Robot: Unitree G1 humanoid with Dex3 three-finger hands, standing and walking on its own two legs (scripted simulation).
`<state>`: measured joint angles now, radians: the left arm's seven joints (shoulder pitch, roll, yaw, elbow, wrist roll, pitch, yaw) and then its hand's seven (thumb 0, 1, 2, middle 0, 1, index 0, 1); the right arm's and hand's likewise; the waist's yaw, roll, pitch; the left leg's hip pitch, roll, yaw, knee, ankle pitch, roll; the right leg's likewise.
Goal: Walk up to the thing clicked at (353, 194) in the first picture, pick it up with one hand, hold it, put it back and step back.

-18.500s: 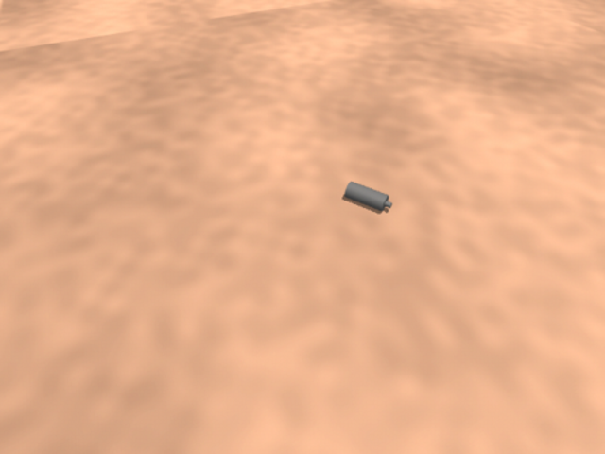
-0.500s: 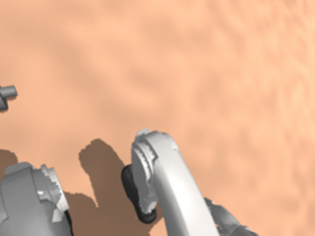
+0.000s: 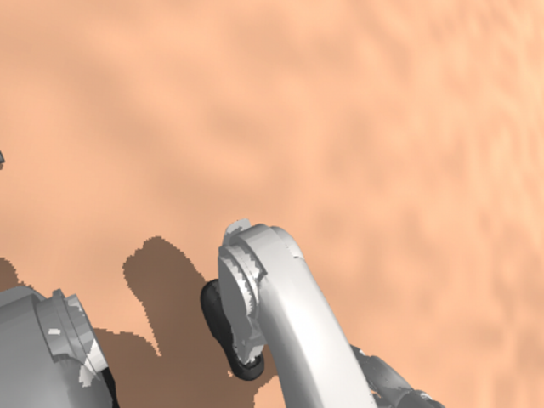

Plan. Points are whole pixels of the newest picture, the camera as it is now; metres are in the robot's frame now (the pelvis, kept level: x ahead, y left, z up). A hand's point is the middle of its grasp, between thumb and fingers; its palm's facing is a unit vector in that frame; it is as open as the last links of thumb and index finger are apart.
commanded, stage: close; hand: left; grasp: from above
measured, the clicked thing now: out of the picture +0.46 +0.33 -0.27
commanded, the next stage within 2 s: settle in 1.56 s
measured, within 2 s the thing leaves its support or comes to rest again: leaves its support in 1.92 s
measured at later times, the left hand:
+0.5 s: hand out of the picture +0.45 +0.33 -0.25, palm faces -0.44 -0.13 -0.89, open 12.6 cm
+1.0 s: hand out of the picture +0.45 +0.33 -0.25, palm faces -0.45 -0.13 -0.89, open 11.1 cm
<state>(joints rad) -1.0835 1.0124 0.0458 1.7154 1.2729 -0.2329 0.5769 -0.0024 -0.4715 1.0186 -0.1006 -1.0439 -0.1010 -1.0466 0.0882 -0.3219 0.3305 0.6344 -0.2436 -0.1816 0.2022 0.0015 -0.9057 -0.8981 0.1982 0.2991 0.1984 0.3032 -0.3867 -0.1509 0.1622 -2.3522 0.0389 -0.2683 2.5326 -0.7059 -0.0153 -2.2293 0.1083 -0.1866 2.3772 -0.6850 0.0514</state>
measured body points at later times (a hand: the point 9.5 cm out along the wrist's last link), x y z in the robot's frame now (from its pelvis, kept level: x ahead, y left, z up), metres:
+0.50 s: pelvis +0.00 +0.00 +0.00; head +0.27 +0.14 +0.33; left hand +0.47 +0.33 -0.20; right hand +0.07 -0.24 -0.06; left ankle +0.06 +0.13 -0.27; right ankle +0.11 -0.11 -0.27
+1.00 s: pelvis +0.00 +0.00 +0.00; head +0.28 +0.14 +0.33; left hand +0.47 +0.33 -0.20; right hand +0.06 -0.24 -0.06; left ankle +0.06 +0.13 -0.27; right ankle +0.11 -0.11 -0.27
